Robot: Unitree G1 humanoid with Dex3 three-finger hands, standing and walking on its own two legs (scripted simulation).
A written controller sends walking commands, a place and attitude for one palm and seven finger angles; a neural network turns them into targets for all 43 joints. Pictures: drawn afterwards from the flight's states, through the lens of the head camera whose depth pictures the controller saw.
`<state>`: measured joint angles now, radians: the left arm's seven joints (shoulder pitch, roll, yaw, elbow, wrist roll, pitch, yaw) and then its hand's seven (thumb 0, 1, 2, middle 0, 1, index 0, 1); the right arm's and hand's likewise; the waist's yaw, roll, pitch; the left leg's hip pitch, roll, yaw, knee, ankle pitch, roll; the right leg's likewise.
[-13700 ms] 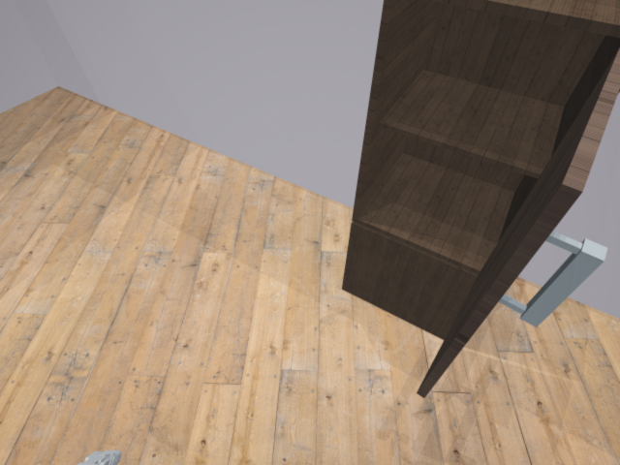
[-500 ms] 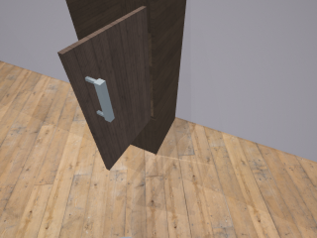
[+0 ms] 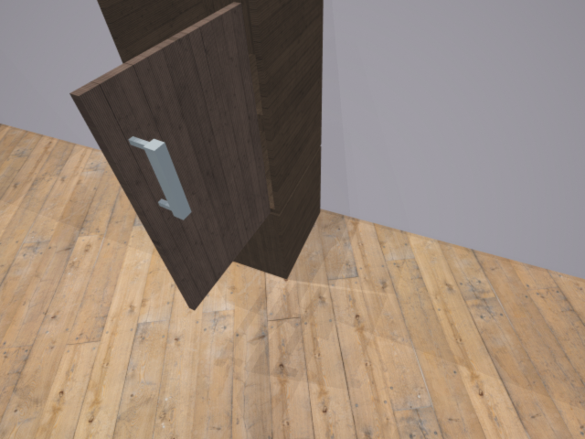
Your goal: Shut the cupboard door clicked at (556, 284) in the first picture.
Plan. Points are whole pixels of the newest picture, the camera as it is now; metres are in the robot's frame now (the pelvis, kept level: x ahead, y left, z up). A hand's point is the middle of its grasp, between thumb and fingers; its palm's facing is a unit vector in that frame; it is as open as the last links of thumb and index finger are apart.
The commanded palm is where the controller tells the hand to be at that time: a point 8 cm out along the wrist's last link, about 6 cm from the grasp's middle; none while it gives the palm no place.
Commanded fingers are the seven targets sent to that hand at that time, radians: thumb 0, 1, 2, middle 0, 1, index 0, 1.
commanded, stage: come to a stop and stand still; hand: left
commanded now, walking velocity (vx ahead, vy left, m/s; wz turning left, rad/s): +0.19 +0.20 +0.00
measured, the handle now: (160, 179) +0.49 +0.26 +0.08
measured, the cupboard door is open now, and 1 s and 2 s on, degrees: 84 84 84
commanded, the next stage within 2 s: look again from close up in 1.92 s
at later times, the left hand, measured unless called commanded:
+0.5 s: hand out of the picture -0.04 +0.20 -0.17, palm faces +0.08 -0.97 -0.22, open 7.3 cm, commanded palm none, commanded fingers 0.00 0.90 0.90 -0.20 -0.30 -0.20 -0.30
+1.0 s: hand out of the picture +0.01 +0.24 -0.16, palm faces +0.00 -0.98 -0.21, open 7.4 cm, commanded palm none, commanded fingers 0.00 0.90 0.90 -0.20 -0.30 -0.20 -0.30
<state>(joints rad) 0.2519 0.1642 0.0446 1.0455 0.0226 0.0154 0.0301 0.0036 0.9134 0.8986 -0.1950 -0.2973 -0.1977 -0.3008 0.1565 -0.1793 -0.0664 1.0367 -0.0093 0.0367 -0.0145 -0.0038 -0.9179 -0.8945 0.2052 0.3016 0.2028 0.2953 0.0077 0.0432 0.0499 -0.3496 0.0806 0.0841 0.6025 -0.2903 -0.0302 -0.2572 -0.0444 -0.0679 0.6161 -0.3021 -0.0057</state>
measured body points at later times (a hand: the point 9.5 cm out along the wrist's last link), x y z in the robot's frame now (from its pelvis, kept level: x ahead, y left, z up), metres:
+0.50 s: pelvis -0.02 +0.03 +0.00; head -0.01 +0.02 +0.45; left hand -0.05 +0.25 -0.15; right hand +0.01 -0.20 -0.15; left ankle -0.06 +0.13 -0.73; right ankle +0.01 -0.10 -0.73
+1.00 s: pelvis +0.00 +0.06 +0.01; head +0.01 +0.06 +0.46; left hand +0.02 +0.29 -0.15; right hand -0.03 -0.15 -0.15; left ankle -0.06 +0.13 -0.73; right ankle +0.01 -0.10 -0.73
